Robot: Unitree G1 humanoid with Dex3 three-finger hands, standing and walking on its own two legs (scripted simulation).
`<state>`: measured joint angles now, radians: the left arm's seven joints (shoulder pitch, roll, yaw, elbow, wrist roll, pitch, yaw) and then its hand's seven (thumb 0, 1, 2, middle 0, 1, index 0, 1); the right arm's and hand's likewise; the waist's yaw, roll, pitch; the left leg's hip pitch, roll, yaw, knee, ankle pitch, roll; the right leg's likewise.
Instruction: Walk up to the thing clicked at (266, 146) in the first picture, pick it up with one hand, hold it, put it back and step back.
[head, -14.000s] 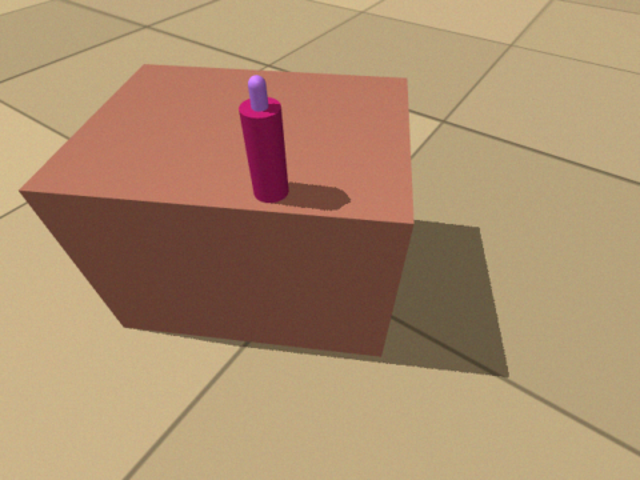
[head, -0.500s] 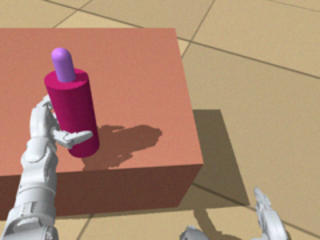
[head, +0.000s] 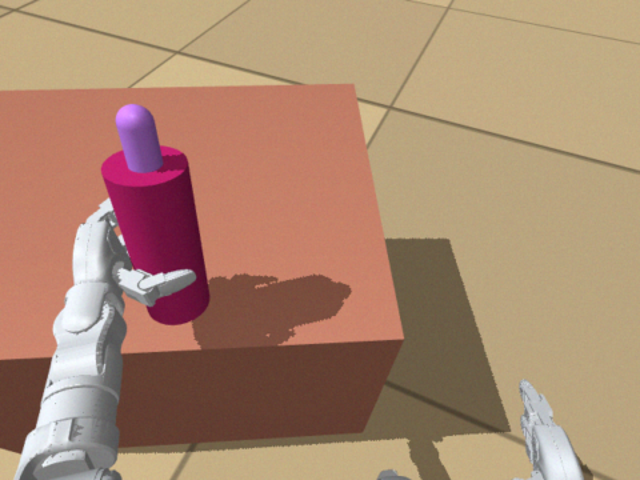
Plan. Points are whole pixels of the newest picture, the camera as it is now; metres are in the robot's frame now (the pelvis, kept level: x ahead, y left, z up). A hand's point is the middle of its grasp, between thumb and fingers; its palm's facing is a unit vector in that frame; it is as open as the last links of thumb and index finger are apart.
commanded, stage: lift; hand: left
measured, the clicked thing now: (160, 223) +0.41 +0.17 +0.12
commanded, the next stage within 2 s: hold in 0.96 s
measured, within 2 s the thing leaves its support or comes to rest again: neither
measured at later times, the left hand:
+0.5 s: hand (127, 247) +0.35 +0.18 +0.16, palm faces +0.12 -0.99 -0.05, open 11.8 cm
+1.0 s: hand (93, 251) +0.32 +0.19 +0.20, palm faces +0.14 -0.99 -0.05, open 11.8 cm
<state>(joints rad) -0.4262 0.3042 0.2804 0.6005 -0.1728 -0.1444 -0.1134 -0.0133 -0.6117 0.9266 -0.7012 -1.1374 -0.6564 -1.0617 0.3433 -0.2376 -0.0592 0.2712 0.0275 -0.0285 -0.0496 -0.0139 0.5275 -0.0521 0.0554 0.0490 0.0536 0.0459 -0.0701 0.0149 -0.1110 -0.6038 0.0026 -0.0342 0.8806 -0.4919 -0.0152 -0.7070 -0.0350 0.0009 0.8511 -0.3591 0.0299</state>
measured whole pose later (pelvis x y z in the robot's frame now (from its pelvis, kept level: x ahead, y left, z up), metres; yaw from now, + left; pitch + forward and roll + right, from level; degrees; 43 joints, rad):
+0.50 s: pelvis -0.01 +0.00 +0.02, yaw +0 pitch +4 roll +0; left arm -0.24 0.26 0.21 0.15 -0.19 0.17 -0.03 -0.01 -0.61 0.93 -0.69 -1.15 -0.65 -1.08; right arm 0.34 -0.22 -0.08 0.41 0.04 -0.10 -0.09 -0.02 0.56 -0.04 0.05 0.05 0.05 0.05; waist -0.02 0.05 -0.09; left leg -0.39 0.00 -0.03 0.76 -0.44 -0.01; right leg -0.49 -0.04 0.00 0.74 -0.31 0.03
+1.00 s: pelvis -0.01 +0.01 +0.03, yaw +0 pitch +0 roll +0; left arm -0.19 0.25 0.23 -0.06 -0.20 0.38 -0.03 -0.01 -0.61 0.94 -0.68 -1.16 -0.64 -1.09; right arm 0.25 -0.20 -0.09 0.64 0.02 -0.26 -0.10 -0.02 0.53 -0.05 0.05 0.05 0.05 0.05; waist 0.00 0.07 -0.07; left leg -0.28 -0.01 -0.03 0.67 -0.39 0.00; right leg -0.37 -0.04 0.00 0.64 -0.26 0.04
